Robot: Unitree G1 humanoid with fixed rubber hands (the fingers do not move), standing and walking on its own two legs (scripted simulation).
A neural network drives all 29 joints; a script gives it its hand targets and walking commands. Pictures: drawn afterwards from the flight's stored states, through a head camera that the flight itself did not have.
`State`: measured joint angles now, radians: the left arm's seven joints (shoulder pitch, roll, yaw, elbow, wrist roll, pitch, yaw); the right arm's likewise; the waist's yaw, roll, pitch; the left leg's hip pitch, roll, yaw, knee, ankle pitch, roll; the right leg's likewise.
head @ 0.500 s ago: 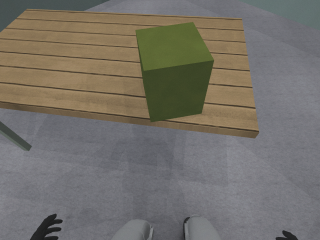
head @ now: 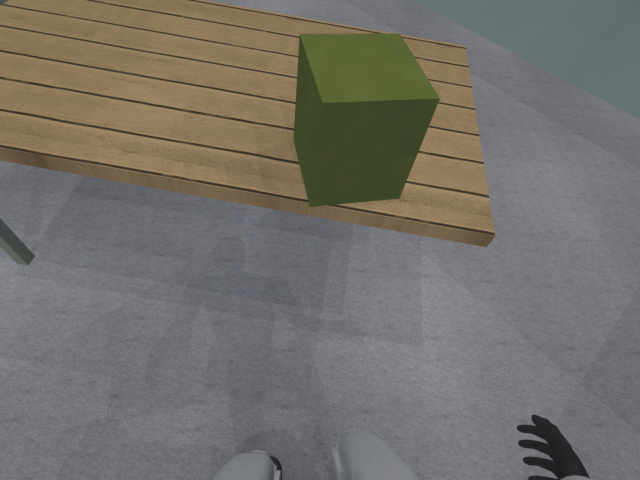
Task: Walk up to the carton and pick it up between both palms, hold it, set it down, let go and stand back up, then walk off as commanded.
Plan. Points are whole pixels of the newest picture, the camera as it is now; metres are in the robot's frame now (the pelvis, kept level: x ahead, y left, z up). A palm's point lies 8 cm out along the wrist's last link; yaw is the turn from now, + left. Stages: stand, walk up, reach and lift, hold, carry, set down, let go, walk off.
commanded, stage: walk off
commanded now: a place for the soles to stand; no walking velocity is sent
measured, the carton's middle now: (353, 122) +0.74 -0.07 -0.02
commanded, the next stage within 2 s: none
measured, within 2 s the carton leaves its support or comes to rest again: neither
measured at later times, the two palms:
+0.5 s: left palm out of the picture -0.04 +0.27 -0.09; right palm out of the picture -0.01 -0.38 -0.12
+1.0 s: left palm out of the picture -0.15 +0.35 -0.12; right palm out of the picture -0.09 -0.28 -0.06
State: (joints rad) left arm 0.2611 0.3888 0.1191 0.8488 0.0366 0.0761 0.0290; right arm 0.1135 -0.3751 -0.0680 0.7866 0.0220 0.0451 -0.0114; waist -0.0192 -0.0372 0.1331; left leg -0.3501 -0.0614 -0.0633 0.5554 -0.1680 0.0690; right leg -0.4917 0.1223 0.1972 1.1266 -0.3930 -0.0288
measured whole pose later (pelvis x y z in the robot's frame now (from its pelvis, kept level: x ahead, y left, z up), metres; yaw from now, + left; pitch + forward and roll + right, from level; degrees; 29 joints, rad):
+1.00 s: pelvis -0.20 +0.03 +0.01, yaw +1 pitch -2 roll -4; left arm 0.25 0.39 0.10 0.86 0.03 0.05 0.05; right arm 0.18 -0.37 -0.07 0.78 0.02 0.03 -0.01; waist -0.01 -0.02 0.14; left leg -0.27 -0.07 -0.06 0.54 -0.22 0.09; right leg -0.47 0.12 0.20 1.08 -0.41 0.00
